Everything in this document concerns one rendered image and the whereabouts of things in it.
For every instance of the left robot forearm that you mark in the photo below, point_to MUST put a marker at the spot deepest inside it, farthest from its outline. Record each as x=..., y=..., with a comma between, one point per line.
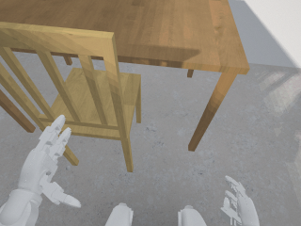
x=21, y=209

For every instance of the table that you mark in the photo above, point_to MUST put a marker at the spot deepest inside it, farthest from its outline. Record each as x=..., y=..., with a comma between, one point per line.
x=186, y=34

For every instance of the chair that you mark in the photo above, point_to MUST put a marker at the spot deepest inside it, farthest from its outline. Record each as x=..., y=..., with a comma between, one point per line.
x=95, y=103

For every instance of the right robot shin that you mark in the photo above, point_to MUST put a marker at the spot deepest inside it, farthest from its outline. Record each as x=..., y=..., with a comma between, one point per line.
x=188, y=207

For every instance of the robot left thigh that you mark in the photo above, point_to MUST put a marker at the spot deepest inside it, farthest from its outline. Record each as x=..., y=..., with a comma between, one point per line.
x=121, y=216

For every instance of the robot right hand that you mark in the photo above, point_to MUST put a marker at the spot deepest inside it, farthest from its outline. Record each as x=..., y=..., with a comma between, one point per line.
x=243, y=212

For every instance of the robot left hand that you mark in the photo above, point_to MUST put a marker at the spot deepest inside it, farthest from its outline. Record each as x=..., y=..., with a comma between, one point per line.
x=43, y=159

